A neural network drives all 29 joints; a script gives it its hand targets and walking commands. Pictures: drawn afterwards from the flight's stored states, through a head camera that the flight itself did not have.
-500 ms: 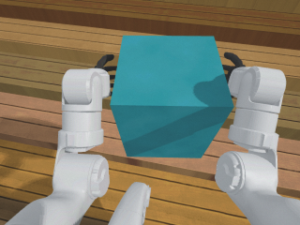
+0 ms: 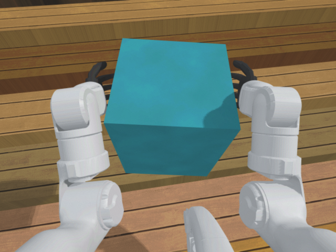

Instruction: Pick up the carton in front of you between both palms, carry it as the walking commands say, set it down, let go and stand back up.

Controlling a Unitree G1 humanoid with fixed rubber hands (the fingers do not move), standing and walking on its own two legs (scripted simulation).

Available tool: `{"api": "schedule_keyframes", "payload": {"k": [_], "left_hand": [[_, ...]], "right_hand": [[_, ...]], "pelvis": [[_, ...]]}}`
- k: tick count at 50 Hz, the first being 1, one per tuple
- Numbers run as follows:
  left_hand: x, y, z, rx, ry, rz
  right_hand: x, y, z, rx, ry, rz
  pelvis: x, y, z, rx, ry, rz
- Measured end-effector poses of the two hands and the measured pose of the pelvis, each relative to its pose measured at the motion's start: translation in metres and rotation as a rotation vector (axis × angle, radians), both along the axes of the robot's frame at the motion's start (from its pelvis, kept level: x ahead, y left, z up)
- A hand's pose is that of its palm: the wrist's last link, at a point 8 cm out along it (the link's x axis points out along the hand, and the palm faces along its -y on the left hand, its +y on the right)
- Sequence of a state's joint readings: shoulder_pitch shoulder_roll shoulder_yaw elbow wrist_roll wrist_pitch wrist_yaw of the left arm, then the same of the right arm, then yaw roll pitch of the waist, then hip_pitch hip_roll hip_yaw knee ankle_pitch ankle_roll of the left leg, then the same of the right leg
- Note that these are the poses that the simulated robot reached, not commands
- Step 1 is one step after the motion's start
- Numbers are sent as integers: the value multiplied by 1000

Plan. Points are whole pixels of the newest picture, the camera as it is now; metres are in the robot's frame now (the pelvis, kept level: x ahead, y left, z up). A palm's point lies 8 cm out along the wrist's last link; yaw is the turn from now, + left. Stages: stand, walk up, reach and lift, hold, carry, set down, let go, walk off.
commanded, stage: carry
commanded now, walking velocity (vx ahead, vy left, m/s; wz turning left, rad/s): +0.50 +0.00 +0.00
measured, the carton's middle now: (169, 116) +0.39 -0.03 +0.10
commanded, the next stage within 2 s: none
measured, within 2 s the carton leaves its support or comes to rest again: neither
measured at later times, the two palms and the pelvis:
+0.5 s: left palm out of the picture +0.64 +0.11 +0.25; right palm out of the picture +0.69 -0.19 +0.26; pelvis +0.28 -0.09 +0.10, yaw +3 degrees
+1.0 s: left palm out of the picture +0.95 +0.15 +0.34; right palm out of the picture +0.93 -0.15 +0.34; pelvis +0.56 +0.01 +0.19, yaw +1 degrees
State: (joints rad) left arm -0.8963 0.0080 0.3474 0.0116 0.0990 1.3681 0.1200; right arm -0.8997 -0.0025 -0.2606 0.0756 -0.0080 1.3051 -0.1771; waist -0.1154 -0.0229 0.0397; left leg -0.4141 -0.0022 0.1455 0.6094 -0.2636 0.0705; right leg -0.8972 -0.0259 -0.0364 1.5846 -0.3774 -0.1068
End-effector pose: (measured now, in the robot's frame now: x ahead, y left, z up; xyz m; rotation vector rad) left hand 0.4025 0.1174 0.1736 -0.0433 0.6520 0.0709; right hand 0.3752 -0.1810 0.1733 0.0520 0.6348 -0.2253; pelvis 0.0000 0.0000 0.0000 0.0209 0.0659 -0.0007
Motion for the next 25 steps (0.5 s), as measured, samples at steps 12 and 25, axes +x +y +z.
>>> {"api": "schedule_keyframes", "payload": {"k": [12,25], "left_hand": [[138,-2,41,42,61,58],[241,-11,80,71,92,173]], "right_hand": [[171,-4,52,-48,66,117],[314,-9,83,38,89,194]], "pelvis": [[168,-52,26,-58,16,35],[282,-86,105,-39,-11,52]]}}
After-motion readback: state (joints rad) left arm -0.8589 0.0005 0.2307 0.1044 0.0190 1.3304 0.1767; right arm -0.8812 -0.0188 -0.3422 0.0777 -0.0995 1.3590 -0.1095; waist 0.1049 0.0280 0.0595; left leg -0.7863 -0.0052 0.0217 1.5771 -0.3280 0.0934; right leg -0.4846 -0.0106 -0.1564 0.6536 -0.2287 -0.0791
